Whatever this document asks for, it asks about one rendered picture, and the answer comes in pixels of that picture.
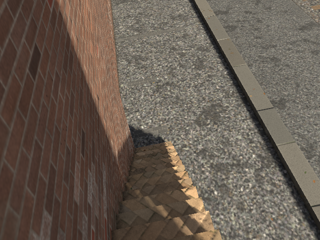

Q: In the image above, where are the stairs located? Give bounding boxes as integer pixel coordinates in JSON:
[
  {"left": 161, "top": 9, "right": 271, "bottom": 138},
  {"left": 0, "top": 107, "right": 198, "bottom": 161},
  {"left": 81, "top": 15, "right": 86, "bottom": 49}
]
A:
[{"left": 111, "top": 141, "right": 222, "bottom": 240}]

